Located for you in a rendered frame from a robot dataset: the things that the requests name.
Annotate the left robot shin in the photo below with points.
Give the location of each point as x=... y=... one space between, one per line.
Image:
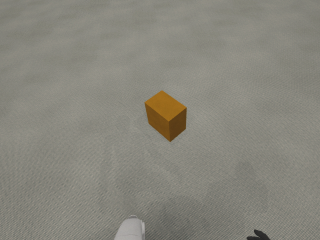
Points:
x=132 y=217

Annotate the carton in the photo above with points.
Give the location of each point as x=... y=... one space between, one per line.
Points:
x=166 y=115

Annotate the robot left thigh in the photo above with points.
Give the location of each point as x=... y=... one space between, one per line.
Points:
x=131 y=229

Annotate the right robot hand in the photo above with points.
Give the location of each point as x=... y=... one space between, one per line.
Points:
x=260 y=234

